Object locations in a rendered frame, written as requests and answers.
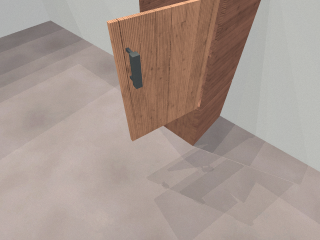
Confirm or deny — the handle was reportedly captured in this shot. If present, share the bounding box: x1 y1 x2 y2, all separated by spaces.
125 47 143 89

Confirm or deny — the cupboard door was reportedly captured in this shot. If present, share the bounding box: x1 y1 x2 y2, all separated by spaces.
106 0 220 141

